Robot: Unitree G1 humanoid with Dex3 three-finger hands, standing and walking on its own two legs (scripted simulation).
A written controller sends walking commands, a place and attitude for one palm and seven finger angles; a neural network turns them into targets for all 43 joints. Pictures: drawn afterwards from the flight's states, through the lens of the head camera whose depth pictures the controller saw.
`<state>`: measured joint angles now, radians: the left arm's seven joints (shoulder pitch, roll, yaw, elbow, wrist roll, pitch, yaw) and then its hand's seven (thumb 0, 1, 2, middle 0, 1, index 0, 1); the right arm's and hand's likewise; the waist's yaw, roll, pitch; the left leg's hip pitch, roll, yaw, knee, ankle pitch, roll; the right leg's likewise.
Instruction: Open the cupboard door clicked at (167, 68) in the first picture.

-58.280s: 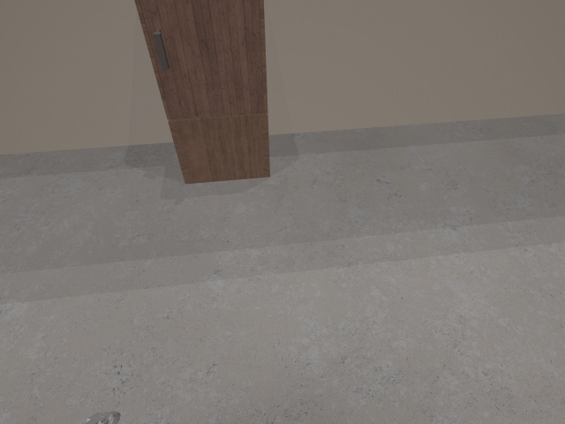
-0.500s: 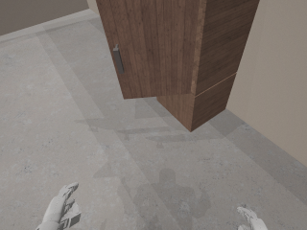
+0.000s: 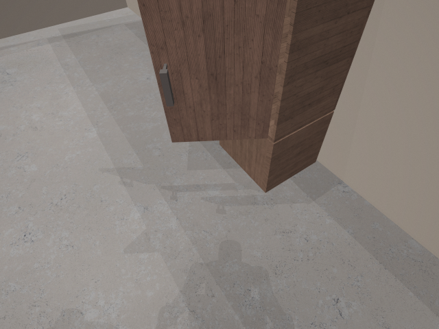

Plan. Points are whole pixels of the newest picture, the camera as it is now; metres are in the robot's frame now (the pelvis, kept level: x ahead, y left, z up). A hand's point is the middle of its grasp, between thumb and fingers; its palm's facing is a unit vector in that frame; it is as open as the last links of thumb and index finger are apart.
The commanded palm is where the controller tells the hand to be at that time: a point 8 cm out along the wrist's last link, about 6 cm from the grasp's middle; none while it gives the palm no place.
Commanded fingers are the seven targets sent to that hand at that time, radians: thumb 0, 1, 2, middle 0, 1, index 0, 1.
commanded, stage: let the arm hang, fingers relaxed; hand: left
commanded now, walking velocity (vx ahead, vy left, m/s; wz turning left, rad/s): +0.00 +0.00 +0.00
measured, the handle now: (167, 85) +0.86 +0.23 -0.04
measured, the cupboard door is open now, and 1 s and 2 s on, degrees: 58 58 58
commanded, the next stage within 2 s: stand and wait in 0.42 s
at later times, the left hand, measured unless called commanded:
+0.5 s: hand out of the picture +0.05 +0.17 -0.17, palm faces +0.02 -0.97 -0.23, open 7.4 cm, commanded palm none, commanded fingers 0.00 0.90 0.90 -0.20 -0.30 -0.20 -0.30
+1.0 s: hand out of the picture +0.06 +0.17 -0.17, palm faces +0.02 -0.97 -0.25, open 7.4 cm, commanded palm none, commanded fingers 0.00 0.90 0.90 -0.20 -0.30 -0.20 -0.30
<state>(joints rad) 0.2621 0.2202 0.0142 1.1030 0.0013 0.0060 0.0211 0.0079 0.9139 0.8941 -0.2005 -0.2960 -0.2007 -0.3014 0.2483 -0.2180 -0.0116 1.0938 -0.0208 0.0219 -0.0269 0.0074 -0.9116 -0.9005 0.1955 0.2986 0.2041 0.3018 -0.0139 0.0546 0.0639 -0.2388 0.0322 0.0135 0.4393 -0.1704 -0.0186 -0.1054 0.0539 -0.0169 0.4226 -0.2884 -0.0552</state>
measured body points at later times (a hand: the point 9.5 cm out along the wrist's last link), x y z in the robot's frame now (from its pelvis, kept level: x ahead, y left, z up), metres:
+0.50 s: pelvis +0.02 -0.01 +0.00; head +0.04 -0.03 +0.45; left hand +0.05 +0.22 -0.15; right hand +0.04 -0.26 -0.16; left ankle +0.04 +0.13 -0.74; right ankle -0.04 -0.08 -0.74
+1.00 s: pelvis +0.04 -0.02 +0.00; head +0.06 -0.03 +0.45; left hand +0.06 +0.23 -0.15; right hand +0.06 -0.26 -0.16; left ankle +0.04 +0.13 -0.74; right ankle -0.04 -0.09 -0.74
